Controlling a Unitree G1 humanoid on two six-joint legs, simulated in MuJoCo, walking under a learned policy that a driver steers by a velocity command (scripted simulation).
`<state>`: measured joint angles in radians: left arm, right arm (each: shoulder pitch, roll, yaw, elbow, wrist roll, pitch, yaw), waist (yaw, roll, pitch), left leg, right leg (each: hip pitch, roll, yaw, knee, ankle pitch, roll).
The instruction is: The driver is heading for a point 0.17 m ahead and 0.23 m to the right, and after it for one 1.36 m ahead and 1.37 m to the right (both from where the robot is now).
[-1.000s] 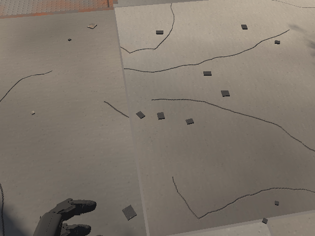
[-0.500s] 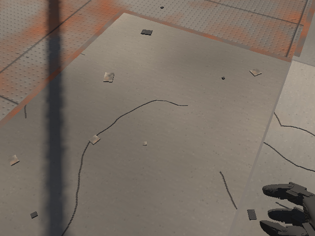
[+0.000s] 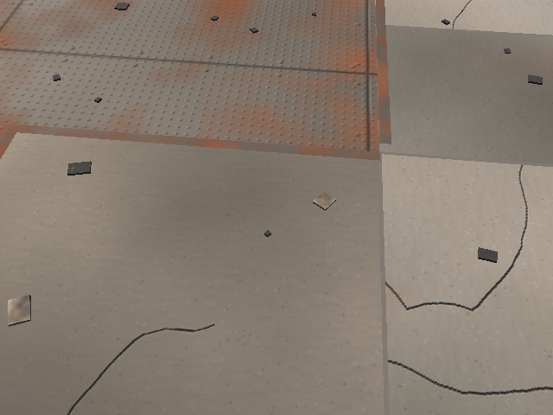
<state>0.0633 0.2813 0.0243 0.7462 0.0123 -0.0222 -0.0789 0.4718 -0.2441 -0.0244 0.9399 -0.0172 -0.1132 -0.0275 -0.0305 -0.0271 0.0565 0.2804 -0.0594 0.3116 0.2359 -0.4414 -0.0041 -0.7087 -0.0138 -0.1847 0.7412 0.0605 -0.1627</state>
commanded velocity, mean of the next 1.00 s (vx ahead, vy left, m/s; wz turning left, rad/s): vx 0.29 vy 0.00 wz -0.94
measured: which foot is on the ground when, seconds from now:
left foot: down 0.00-0.04, up 0.06-0.40, down 0.42-0.82, up 0.84-1.00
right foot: up 0.00-0.02, down 0.04-0.42, up 0.44-0.78, down 0.80-1.00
